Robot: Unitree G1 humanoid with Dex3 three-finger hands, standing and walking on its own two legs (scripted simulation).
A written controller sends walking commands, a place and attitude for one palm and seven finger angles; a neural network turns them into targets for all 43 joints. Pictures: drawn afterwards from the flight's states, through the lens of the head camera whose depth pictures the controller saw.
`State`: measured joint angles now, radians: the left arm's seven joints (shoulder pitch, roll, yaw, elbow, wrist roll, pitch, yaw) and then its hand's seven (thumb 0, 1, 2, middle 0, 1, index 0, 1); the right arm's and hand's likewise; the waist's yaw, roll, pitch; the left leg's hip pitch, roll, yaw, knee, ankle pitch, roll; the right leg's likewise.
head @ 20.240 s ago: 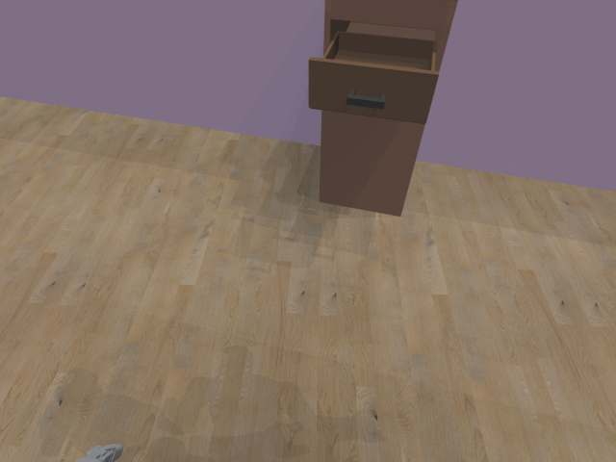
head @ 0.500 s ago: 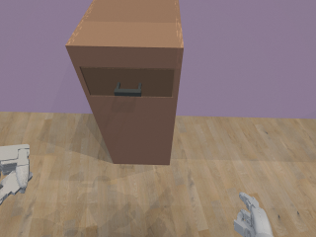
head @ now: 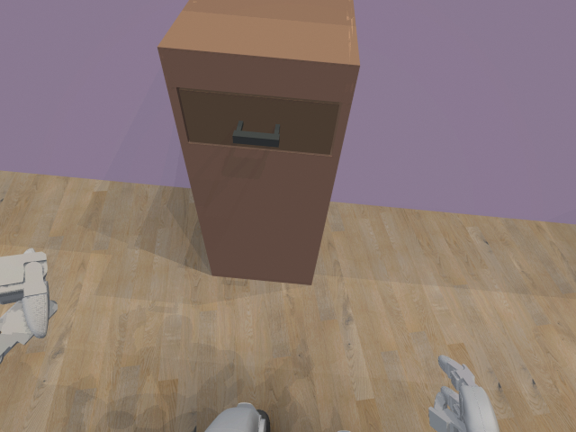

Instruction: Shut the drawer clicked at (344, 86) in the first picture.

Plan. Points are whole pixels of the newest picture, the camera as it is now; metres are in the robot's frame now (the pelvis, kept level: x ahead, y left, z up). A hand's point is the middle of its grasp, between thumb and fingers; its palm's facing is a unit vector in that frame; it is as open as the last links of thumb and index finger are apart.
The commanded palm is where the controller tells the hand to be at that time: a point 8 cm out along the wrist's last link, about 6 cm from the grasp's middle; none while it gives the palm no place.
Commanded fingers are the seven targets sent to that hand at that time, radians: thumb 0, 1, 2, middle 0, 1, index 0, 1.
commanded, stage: step back with the hand held close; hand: left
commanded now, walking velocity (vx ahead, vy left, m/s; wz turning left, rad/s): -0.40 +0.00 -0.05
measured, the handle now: (257, 132) +0.70 +0.11 -0.02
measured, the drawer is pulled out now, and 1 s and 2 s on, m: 0.00 0.00 0.00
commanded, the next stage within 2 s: stop stepping back and stand still in 0.28 s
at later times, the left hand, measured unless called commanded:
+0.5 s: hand out of the picture +0.11 +0.25 +0.19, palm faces +0.25 -0.89 -0.37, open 3.2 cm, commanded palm +0.04 +0.30 +0.19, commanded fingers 0.00 0.90 0.90 -1.40 -1.60 -1.40 -1.60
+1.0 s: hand out of the picture -0.03 +0.28 +0.20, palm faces +0.20 -0.90 -0.40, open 3.3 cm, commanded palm -0.09 +0.34 +0.19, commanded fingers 0.00 0.90 0.90 -1.40 -1.60 -1.40 -1.60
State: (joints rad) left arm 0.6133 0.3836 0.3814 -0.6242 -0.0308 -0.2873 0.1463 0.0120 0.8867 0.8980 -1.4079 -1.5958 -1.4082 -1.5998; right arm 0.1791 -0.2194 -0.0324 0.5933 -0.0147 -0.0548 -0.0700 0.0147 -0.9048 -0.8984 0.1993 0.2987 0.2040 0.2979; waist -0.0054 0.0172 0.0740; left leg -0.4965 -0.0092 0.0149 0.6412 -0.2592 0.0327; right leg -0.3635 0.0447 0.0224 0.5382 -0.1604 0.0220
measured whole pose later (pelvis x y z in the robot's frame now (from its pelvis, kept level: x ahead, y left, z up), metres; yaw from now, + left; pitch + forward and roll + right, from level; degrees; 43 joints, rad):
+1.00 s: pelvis -0.25 +0.08 +0.01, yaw -8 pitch -2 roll -3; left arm 0.64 0.41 0.38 -0.67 -0.03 -0.20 0.14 0.02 0.89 0.90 -1.41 -1.60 -1.41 -1.60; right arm 0.30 -0.12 0.02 0.63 -0.02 -0.11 -0.02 0.02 -0.91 -0.90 0.20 0.30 0.20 0.30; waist -0.07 -0.04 -0.03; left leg -0.36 0.08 0.00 0.55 -0.21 0.00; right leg -0.45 0.03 -0.10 1.02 -0.44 -0.03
